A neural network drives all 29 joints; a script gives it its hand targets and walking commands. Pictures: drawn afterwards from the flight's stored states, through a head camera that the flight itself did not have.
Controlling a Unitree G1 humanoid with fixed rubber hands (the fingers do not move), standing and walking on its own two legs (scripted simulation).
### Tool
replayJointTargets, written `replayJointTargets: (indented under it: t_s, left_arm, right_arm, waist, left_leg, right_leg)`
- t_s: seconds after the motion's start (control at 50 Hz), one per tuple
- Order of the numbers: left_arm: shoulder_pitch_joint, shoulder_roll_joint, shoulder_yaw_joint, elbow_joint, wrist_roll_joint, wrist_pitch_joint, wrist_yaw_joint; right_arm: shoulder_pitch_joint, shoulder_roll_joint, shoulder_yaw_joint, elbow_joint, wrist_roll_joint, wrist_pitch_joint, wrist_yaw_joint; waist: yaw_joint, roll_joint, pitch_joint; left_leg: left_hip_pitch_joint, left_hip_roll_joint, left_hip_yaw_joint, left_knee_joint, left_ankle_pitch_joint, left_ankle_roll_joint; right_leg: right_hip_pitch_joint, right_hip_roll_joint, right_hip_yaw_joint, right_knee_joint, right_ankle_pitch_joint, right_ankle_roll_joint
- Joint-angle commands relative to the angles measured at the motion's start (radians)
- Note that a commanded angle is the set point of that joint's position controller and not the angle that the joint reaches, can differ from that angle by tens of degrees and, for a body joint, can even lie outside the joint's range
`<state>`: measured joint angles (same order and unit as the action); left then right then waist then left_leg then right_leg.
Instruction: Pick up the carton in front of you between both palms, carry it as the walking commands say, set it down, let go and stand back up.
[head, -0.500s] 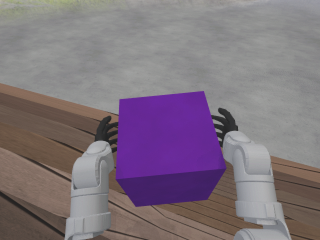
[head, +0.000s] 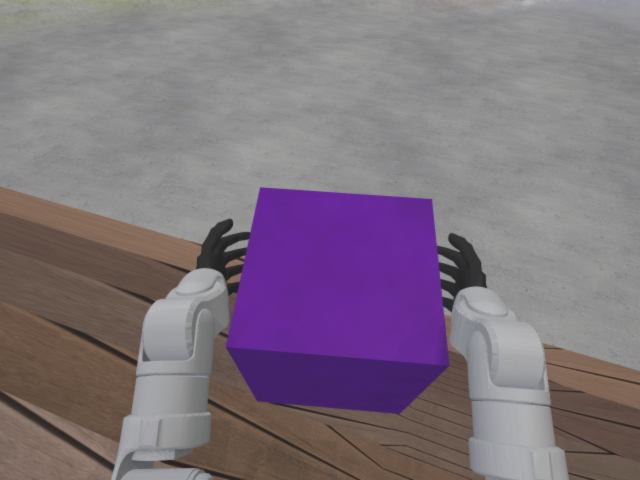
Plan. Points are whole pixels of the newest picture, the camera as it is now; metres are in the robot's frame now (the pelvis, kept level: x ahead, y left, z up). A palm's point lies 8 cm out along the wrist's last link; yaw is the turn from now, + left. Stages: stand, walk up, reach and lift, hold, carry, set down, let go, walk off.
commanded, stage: carry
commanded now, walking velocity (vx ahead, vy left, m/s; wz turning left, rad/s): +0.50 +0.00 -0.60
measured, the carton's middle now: (335, 310) +0.34 +0.01 +0.03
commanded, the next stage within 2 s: none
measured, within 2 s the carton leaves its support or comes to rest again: neither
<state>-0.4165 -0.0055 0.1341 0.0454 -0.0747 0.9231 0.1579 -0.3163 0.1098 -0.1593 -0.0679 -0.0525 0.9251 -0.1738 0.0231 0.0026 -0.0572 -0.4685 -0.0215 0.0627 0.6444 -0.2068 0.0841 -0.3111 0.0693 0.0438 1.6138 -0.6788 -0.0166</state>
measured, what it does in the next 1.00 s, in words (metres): goes down, turning right: right foot 0.14 m lower, then left foot 0.14 m lower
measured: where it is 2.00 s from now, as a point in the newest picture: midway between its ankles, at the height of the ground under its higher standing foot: (402, 336)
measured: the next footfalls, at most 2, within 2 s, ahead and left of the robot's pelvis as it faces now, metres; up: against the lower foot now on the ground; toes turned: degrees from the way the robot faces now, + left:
right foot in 0.42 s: +0.37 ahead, -0.08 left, -0.14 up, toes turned -15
left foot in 0.88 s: +0.73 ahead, -0.05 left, -0.28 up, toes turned -31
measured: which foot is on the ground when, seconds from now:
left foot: down 0.00-0.44, up 0.46-0.86, down 0.88-1.00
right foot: up 0.00-0.40, down 0.42-0.90, up 0.92-1.00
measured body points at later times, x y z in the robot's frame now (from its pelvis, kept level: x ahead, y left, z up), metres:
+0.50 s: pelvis +0.31 -0.04 -0.15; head +0.29 -0.03 +0.30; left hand +0.66 +0.05 -0.03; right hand +0.61 -0.25 -0.03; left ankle +0.20 +0.07 -0.64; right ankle +0.33 -0.07 -0.86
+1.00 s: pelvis +0.63 -0.09 -0.29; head +0.61 -0.08 +0.16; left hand +0.98 -0.16 -0.20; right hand +0.80 -0.40 -0.20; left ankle +0.69 -0.03 -1.00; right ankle +0.49 -0.11 -0.81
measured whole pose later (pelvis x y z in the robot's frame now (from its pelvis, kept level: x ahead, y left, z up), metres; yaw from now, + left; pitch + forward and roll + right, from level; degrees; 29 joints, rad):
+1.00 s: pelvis +0.63 -0.09 -0.29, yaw -32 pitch +2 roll +1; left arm -0.35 -0.06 0.20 0.04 0.01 0.93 0.13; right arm -0.36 0.08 -0.13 0.05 -0.01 0.93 -0.18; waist -0.10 0.01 -0.09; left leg -0.41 -0.06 0.05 0.70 -0.36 0.07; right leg -0.60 0.11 0.01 1.72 -0.59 -0.08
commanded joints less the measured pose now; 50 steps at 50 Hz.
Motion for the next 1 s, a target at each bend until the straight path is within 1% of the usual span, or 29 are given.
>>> replayJointTargets:
  t_s: [0.0,0.04,0.08,0.1,0.16,0.2,0.26,0.32,0.34,0.38,0.4,0.42,0.44,0.46,0.48,0.5,0.52,0.56,0.62,0.7,0.78,0.8,0.84,0.86,0.88,0.9,0.92,0.94,0.98]
  left_arm:
    - [-0.425,-0.768,-0.524,-0.148,-0.131,0.047,-0.032]
    - [-0.439,-0.787,-0.504,-0.161,-0.108,0.047,-0.035]
    - [-0.450,-0.836,-0.529,-0.170,-0.095,0.034,-0.045]
    - [-0.453,-0.857,-0.544,-0.178,-0.089,0.025,-0.051]
    - [-0.459,-0.885,-0.576,-0.194,-0.086,0.007,-0.065]
    - [-0.446,-0.889,-0.587,-0.202,-0.085,0.003,-0.070]
    - [-0.437,-0.846,-0.593,-0.209,-0.086,0.005,-0.074]
    - [-0.394,-0.778,-0.569,-0.198,-0.072,0.031,-0.069]
    - [-0.373,-0.755,-0.548,-0.186,-0.058,0.042,-0.067]
    - [-0.366,-0.715,-0.522,-0.182,-0.052,0.062,-0.060]
    - [-0.372,-0.707,-0.515,-0.166,-0.054,0.073,-0.061]
    - [-0.371,-0.711,-0.505,-0.132,-0.056,0.080,-0.063]
    - [-0.377,-0.696,-0.493,-0.072,-0.067,0.085,-0.059]
    - [-0.383,-0.697,-0.518,-0.102,-0.111,0.093,-0.056]
    - [-0.466,-0.736,-0.563,-0.138,-0.167,0.095,-0.060]
    - [-0.541,-0.789,-0.599,-0.144,-0.235,0.099,-0.069]
    - [-0.606,-0.824,-0.624,-0.188,-0.277,0.086,-0.077]
    - [-0.706,-0.929,-0.641,-0.181,-0.315,0.065,-0.109]
    - [-0.740,-1.041,-0.680,-0.146,-0.323,0.028,-0.147]
    - [-0.560,-1.042,-0.643,-0.056,-0.233,-0.006,-0.149]
    - [-0.394,-0.967,-0.596,-0.005,-0.161,-0.026,-0.141]
    - [-0.384,-0.937,-0.589,-0.013,-0.150,-0.029,-0.139]
    - [-0.382,-0.915,-0.597,-0.034,-0.147,-0.027,-0.130]
    - [-0.411,-0.891,-0.583,-0.046,-0.130,-0.022,-0.120]
    - [-0.398,-0.855,-0.557,-0.042,-0.110,-0.008,-0.109]
    - [-0.362,-0.802,-0.510,-0.062,-0.092,0.011,-0.097]
    - [-0.356,-0.758,-0.487,-0.088,-0.078,0.020,-0.080]
    - [-0.392,-0.750,-0.469,-0.079,-0.052,0.022,-0.063]
    - [-0.335,-0.762,-0.426,-0.036,-0.019,0.020,-0.049]
  right_arm:
    - [-0.508,0.616,0.572,-0.133,0.271,0.016,0.042]
    - [-0.622,0.697,0.631,-0.154,0.332,0.014,0.068]
    - [-0.649,0.763,0.657,-0.143,0.364,0.006,0.099]
    - [-0.657,0.786,0.665,-0.133,0.371,0.001,0.110]
    - [-0.625,0.818,0.692,-0.114,0.377,-0.014,0.131]
    - [-0.613,0.820,0.696,-0.119,0.370,-0.019,0.136]
    - [-0.584,0.778,0.686,-0.119,0.358,-0.017,0.129]
    - [-0.533,0.728,0.660,-0.083,0.334,0.003,0.117]
    - [-0.520,0.702,0.649,-0.069,0.324,0.012,0.114]
    - [-0.494,0.677,0.637,-0.053,0.302,0.031,0.105]
    - [-0.523,0.666,0.610,-0.053,0.273,0.041,0.096]
    - [-0.562,0.660,0.576,-0.049,0.253,0.059,0.084]
    - [-0.614,0.606,0.542,-0.040,0.237,0.081,0.070]
    - [-0.517,0.576,0.508,-0.007,0.215,0.087,0.050]
    - [-0.474,0.564,0.458,0.006,0.186,0.083,0.033]
    - [-0.471,0.568,0.432,0.032,0.157,0.081,0.017]
    - [-0.471,0.595,0.419,-0.004,0.139,0.074,0.015]
    - [-0.593,0.670,0.432,-0.051,0.126,0.049,0.030]
    - [-0.652,0.790,0.508,-0.052,0.165,0.000,0.075]
    - [-0.607,0.845,0.605,-0.013,0.206,-0.044,0.104]
    - [-0.560,0.829,0.642,-0.028,0.219,-0.048,0.110]
    - [-0.566,0.813,0.649,-0.033,0.219,-0.048,0.107]
    - [-0.561,0.757,0.644,-0.055,0.219,-0.038,0.102]
    - [-0.550,0.737,0.635,-0.049,0.215,-0.027,0.097]
    - [-0.531,0.687,0.608,-0.009,0.205,-0.017,0.089]
    - [-0.507,0.666,0.617,0.023,0.227,-0.009,0.075]
    - [-0.506,0.706,0.638,0.012,0.267,-0.007,0.073]
    - [-0.537,0.733,0.644,-0.014,0.284,-0.002,0.077]
    - [-0.622,0.743,0.664,-0.050,0.325,0.009,0.085]
  waist:
    - [-0.064,0.052,-0.336]
    - [-0.039,0.118,-0.353]
    - [-0.046,0.060,-0.309]
    - [-0.064,0.119,-0.315]
    - [-0.067,0.158,-0.397]
    - [-0.094,0.097,-0.382]
    - [-0.124,0.027,-0.264]
    - [-0.126,0.078,-0.192]
    - [-0.070,0.123,-0.211]
    - [0.090,0.144,-0.333]
    - [0.188,0.050,-0.325]
    - [0.238,-0.161,-0.195]
    - [0.141,-0.352,-0.114]
    - [0.077,-0.183,-0.202]
    - [0.053,-0.040,-0.259]
    - [0.020,0.108,-0.272]
    - [0.015,-0.068,-0.323]
    - [0.021,0.006,-0.321]
    - [0.013,0.019,-0.351]
    - [0.086,0.044,-0.333]
    - [0.127,-0.099,-0.280]
    - [0.089,-0.166,-0.357]
    - [-0.078,-0.143,-0.407]
    - [-0.196,-0.010,-0.372]
    - [-0.188,0.189,-0.337]
    - [-0.101,0.295,-0.442]
    - [-0.141,0.158,-0.428]
    - [-0.139,-0.012,-0.292]
    - [-0.111,-0.017,-0.298]
  left_leg:
    - [0.509,0.312,-0.512,-0.156,0.117,0.046]
    - [0.437,0.373,-0.540,-0.081,0.267,0.085]
    - [0.333,0.315,-0.402,-0.103,0.190,0.112]
    - [0.360,0.321,-0.366,-0.094,0.291,0.132]
    - [0.473,0.357,-0.287,0.016,0.562,0.101]
    - [0.528,0.260,-0.180,0.120,0.334,0.027]
    - [0.442,0.212,-0.105,0.146,0.174,0.027]
    - [0.219,0.182,0.042,0.198,0.047,0.003]
    - [0.149,0.180,0.087,0.273,0.092,-0.013]
    - [0.176,0.212,0.154,0.581,0.577,-0.070]
    - [0.066,0.204,0.145,0.910,0.624,-0.075]
    - [-0.073,0.050,0.179,1.287,-0.090,-0.074]
    - [-0.386,-0.037,0.132,1.427,-0.545,-0.091]
    - [-0.492,0.019,-0.021,1.247,-0.451,-0.081]
    - [-0.497,0.069,-0.087,1.116,-0.446,-0.081]
    - [-0.471,0.104,-0.135,0.919,-0.318,-0.080]
    - [-0.492,0.106,-0.181,0.883,-0.361,-0.080]
    - [-0.405,0.100,-0.199,0.643,-0.247,-0.136]
    - [-0.326,0.082,-0.163,0.646,0.007,-0.097]
    - [-0.359,0.035,-0.110,0.189,0.449,-0.092]
    - [-0.044,-0.021,-0.003,-0.166,0.565,-0.103]
    - [0.126,-0.024,-0.029,-0.055,0.715,-0.085]
    - [0.356,-0.030,-0.002,-0.121,0.614,-0.074]
    - [0.534,0.034,-0.041,-0.206,0.557,-0.041]
    - [0.785,0.205,-0.188,-0.030,0.896,0.012]
    - [0.964,0.450,-0.538,0.048,1.028,0.183]
    - [0.841,0.414,-0.675,-0.071,0.604,0.227]
    - [0.628,0.357,-0.586,-0.058,0.573,0.169]
    - [0.571,0.343,-0.559,0.012,0.432,0.169]
  right_leg:
    - [-0.414,-0.059,0.056,-0.065,0.236,-0.007]
    - [-0.406,-0.103,0.088,-0.131,0.291,-0.007]
    - [-0.389,-0.105,0.044,-0.358,0.270,0.001]
    - [-0.420,-0.099,0.011,-0.410,0.280,-0.004]
    - [-0.506,-0.122,-0.003,-0.311,0.508,-0.037]
    - [-0.580,-0.102,-0.002,-0.483,0.749,-0.056]
    - [-0.521,-0.066,-0.100,-0.808,0.950,-0.044]
    - [-0.190,-0.043,-0.184,-1.028,1.151,-0.063]
    - [-0.048,-0.011,-0.265,-0.960,1.199,-0.073]
    - [0.182,0.026,-0.320,-0.865,1.017,-0.126]
    - [0.333,-0.008,-0.255,-0.950,0.931,-0.183]
    - [0.333,-0.072,-0.139,-1.242,0.900,-0.225]
    - [0.468,-0.173,0.127,-0.911,1.786,-0.307]
    - [0.529,-0.221,0.322,-0.933,1.709,-0.317]
    - [0.504,-0.278,0.426,-0.971,1.403,-0.341]
    - [0.415,-0.258,0.432,-0.974,1.179,-0.297]
    - [0.427,-0.328,0.570,-0.926,1.274,-0.380]
    - [0.240,-0.333,0.632,-1.017,0.977,-0.444]
    - [0.188,-0.270,0.521,-0.959,1.079,-0.357]
    - [0.270,-0.032,0.339,-0.750,0.836,-0.256]
    - [0.140,0.037,0.247,-0.670,0.802,-0.188]
    - [0.094,0.007,0.215,-0.559,0.813,-0.176]
    - [0.040,0.005,0.145,-0.309,0.947,-0.155]
    - [-0.124,0.031,0.090,0.034,0.791,-0.118]
    - [-0.470,0.121,0.024,0.287,-0.007,-0.052]
    - [-0.706,0.093,-0.012,0.396,-0.052,-0.021]
    - [-0.712,0.037,-0.002,0.266,0.035,-0.049]
    - [-0.640,-0.023,0.013,0.141,0.103,-0.057]
    - [-0.674,-0.062,0.099,-0.067,0.207,-0.064]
